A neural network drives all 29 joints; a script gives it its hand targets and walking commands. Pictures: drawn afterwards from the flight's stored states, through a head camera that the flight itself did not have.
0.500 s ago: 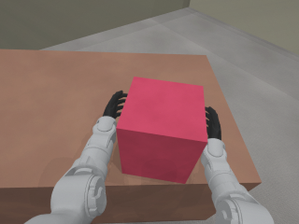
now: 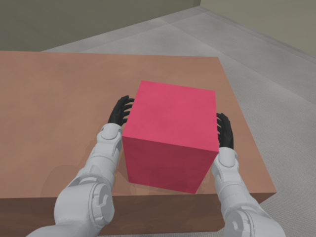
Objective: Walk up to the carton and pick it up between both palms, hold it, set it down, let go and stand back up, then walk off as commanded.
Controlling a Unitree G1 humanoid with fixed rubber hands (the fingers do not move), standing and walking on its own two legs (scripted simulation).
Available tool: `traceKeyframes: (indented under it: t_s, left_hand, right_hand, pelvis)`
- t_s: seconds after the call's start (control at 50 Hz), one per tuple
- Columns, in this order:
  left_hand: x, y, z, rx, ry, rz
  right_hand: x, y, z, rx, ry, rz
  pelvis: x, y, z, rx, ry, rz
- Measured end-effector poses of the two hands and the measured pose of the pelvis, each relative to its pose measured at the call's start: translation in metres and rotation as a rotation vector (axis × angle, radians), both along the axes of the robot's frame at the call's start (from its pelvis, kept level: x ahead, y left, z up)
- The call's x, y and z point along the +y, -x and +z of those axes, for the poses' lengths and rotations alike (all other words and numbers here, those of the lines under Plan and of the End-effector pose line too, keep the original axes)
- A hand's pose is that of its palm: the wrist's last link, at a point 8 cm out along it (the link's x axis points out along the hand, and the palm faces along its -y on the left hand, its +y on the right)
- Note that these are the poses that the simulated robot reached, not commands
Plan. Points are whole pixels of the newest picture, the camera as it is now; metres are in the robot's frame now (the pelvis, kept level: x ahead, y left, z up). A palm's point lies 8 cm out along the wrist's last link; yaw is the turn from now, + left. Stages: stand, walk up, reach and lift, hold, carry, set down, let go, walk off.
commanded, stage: set down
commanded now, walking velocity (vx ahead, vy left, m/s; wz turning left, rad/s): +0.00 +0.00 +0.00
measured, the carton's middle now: (169, 139) +0.39 -0.06 +0.00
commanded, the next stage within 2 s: none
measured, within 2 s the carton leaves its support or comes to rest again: neither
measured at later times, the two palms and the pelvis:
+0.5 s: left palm (116, 123) +0.42 +0.09 +0.05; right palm (222, 149) +0.33 -0.20 +0.02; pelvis +0.00 +0.00 +0.00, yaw +0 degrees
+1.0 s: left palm (102, 131) +0.42 +0.13 +0.03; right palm (229, 157) +0.32 -0.22 +0.00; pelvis -0.03 +0.00 -0.02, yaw -1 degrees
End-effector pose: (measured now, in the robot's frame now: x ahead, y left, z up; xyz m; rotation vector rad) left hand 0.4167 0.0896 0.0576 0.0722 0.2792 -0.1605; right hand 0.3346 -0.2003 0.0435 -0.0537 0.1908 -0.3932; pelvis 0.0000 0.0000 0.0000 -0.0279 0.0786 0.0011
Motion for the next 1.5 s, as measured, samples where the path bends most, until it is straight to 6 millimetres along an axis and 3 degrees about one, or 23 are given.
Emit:
traceKeyframes:
  t_s: [0.4,0.62,0.8,1.08,1.38,1.5]
  left_hand:
    - [0.001,-0.002,-0.002,-0.004,-0.005,-0.008]
    - [0.001,-0.008,-0.027,0.028,-0.051,-0.011]
    - [0.012,0.004,-0.053,0.07,-0.044,0.02]
    - [0.049,0.0,-0.022,0.016,-0.082,0.069]
    - [0.032,0.009,-0.021,0.037,-0.051,0.005]
    - [0.036,0.022,-0.025,0.039,-0.03,-0.011]
  right_hand:
    - [0.001,0.001,-0.004,-0.016,-0.016,-0.014]
    - [0.002,0.013,-0.049,0.081,-0.175,-0.085]
    - [0.001,0.017,-0.061,0.076,-0.218,-0.102]
    - [-0.031,0.013,-0.039,0.052,-0.223,-0.107]
    - [-0.028,0.01,-0.026,0.011,-0.197,-0.059]
    - [-0.025,0.022,-0.026,-0.003,-0.18,-0.062]
  pelvis:
    - [0.0,0.0,0.0,0.0,0.0,0.0]
    - [-0.002,0.006,-0.004,0.09,-0.002,-0.004]
    - [-0.001,0.016,-0.012,0.195,0.0,-0.01]
    - [-0.008,0.034,-0.022,0.187,-0.01,-0.011]
    - [-0.017,0.041,-0.024,0.175,-0.022,-0.011]
    - [-0.014,0.044,-0.023,0.16,-0.018,-0.011]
